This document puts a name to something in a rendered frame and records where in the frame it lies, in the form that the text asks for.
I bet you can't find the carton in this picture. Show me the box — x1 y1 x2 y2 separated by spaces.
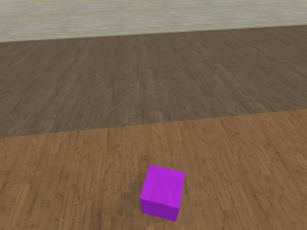
139 164 185 221

